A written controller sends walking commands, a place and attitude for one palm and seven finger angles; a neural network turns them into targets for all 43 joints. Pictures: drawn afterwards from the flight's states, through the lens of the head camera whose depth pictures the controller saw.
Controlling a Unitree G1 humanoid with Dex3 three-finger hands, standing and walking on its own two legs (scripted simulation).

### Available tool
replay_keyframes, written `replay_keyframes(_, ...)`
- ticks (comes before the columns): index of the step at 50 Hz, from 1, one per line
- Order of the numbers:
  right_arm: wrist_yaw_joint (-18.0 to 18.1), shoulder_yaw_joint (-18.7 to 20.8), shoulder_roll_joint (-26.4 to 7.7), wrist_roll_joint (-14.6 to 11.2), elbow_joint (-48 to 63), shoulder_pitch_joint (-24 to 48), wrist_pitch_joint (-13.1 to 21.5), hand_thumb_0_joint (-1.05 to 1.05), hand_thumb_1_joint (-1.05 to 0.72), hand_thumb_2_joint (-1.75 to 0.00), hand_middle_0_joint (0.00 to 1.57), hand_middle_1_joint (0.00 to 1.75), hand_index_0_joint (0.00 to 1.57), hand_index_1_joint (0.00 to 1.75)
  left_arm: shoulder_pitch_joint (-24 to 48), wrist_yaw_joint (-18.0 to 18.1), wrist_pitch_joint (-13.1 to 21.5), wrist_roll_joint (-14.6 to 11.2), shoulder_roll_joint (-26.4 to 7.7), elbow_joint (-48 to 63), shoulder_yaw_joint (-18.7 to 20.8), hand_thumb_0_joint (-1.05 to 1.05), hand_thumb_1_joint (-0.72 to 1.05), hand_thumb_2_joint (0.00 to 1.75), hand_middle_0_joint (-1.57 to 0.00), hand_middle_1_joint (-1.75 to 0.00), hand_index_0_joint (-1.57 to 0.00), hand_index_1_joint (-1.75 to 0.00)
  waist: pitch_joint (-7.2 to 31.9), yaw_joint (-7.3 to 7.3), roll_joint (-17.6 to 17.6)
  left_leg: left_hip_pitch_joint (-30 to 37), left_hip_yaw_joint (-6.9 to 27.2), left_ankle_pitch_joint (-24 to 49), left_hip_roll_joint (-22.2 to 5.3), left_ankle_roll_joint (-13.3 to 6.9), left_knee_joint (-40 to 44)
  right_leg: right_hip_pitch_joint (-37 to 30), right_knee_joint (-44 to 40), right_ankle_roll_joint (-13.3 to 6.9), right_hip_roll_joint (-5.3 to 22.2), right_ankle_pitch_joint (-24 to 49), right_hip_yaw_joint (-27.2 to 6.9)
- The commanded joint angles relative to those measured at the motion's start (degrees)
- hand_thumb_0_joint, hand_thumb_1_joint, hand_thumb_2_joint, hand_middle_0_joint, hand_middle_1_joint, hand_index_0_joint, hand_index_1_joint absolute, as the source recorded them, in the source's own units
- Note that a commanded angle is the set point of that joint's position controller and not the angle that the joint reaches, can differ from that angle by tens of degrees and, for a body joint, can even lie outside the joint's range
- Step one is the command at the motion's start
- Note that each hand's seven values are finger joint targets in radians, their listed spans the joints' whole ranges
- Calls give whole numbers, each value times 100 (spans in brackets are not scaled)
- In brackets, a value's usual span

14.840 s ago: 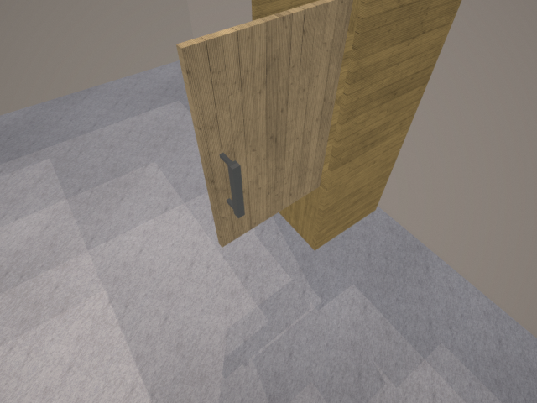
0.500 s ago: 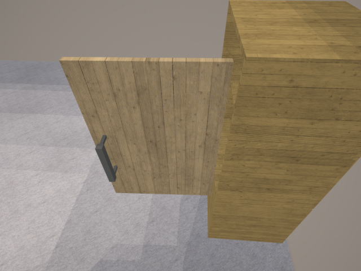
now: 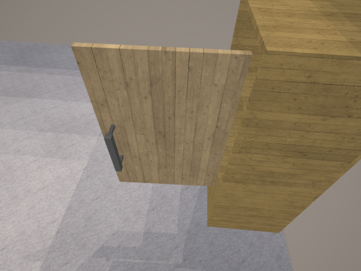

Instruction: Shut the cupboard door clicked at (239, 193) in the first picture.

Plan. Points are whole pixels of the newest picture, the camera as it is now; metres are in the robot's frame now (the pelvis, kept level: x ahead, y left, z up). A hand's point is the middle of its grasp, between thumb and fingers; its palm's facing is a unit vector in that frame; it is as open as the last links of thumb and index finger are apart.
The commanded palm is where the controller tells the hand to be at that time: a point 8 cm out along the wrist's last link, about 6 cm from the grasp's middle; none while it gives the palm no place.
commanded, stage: come to a stop and stand still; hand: left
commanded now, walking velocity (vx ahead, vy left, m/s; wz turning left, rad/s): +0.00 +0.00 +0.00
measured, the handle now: (115, 149) +0.48 +0.24 -0.09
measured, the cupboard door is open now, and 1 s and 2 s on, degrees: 92 92 92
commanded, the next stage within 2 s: look again from close up in 0.60 s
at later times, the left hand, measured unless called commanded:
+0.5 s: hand out of the picture +0.03 +0.23 -0.18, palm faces -0.02 -0.97 -0.23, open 7.4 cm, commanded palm none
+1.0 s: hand out of the picture +0.03 +0.23 -0.18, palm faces -0.02 -0.97 -0.23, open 7.4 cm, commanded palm none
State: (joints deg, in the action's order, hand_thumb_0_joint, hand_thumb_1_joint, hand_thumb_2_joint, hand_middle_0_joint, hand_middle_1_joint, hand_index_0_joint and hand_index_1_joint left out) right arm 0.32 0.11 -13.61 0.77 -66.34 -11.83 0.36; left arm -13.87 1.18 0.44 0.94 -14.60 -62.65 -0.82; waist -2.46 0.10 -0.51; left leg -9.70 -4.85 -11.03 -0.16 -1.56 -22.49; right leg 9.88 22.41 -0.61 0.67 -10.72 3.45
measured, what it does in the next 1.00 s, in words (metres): stands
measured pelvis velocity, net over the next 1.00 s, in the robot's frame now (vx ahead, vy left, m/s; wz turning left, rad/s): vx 0.02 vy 0.04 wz -0.01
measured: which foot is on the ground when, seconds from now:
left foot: down 0.00-1.00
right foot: down 0.00-1.00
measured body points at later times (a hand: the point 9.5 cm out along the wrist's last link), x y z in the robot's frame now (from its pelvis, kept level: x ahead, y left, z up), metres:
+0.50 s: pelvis +0.01 +0.04 +0.00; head +0.02 +0.05 +0.45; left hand +0.04 +0.28 -0.16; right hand +0.06 -0.21 -0.15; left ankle +0.02 +0.10 -0.74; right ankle +0.02 -0.11 -0.74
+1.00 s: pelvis +0.02 +0.04 +0.00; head +0.03 +0.05 +0.45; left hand +0.03 +0.28 -0.16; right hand +0.04 -0.21 -0.15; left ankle +0.02 +0.10 -0.74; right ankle +0.02 -0.11 -0.74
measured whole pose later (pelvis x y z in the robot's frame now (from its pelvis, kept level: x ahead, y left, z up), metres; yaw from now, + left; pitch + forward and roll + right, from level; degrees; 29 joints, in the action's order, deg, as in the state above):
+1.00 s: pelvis +0.02 +0.04 +0.00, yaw +0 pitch -2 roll +0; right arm 0.8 0.4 -12.0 0.5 -66.2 -11.2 0.9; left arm -13.8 1.8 -0.1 1.2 -12.7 -63.5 -0.8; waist -3.0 0.0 -1.5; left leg -7.0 -6.2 -11.2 3.3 -4.6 -19.5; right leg 8.3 21.5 2.7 3.9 -11.3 1.9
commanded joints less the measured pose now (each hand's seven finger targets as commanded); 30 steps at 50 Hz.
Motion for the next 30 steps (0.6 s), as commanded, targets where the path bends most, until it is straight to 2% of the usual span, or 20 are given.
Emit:
replay_keyframes(1, 40, 145, -912, -37, 288, 131, 146, 0, -90, -90, 20, 30, 20, 30, -38, 67, 124, -13, -814, 271, 151, 0, 90, 90, -20, -30, -20, -30, 88, -35, 38, -6, 731, 87, -667, -9, 535, 135, -444, -104, 690, 15, -671)
replay_keyframes(13, 43, 151, -803, -44, 297, 153, 132, 0, -90, -90, 20, 30, 20, 30, -81, 91, 57, 20, -656, 234, 118, 0, 90, 90, -20, -30, -20, -30, 5, -24, 51, 23, 812, 17, -724, -12, 731, 159, -328, -14, 676, 99, -550)
replay_keyframes(17, 47, 162, -818, -39, 318, 171, 141, 0, -90, -90, 20, 30, 20, 30, -113, 97, 51, 24, -613, 214, 118, 0, 90, 90, -20, -30, -20, -30, 28, -22, 105, 93, 825, 116, -721, 0, 751, 163, -280, 11, 683, 199, -534)
replay_keyframes(20, 59, 160, -801, -43, 326, 128, 160, 0, -90, -90, 20, 30, 20, 30, -133, 106, 43, 27, -580, 219, 125, 0, 90, 90, -20, -30, -20, -30, 133, -23, 88, 202, 831, 511, -738, 6, 729, 81, -216, 30, 690, 360, -495)
replay_keyframes(24, 73, 158, -780, -50, 340, 124, 150, 0, -90, -90, 20, 30, 20, 30, -167, 113, 19, 28, -537, 197, 124, 0, 90, 90, -20, -30, -20, -30, -26, -23, 103, 184, 851, 492, -743, 28, 791, 129, -225, 58, 678, 292, -481)
replay_keyframes(27, 77, 170, -804, -54, 335, 109, 161, 0, -90, -90, 20, 30, 20, 30, -181, 119, 29, 24, -558, 187, 133, 0, 90, 90, -20, -30, -20, -30, 91, -22, 112, 321, 822, 783, -752, 43, 754, 74, -206, 61, 697, 404, -459)
replay_keyframes(30, 80, 173, -786, -56, 323, 93, 150, 0, -90, -90, 20, 30, 20, 30, -205, 121, 18, 23, -540, 172, 131, 0, 90, 90, -20, -30, -20, -30, 4, -19, 70, 315, 833, 654, -747, 46, 799, 116, -228, 66, 693, 325, -469)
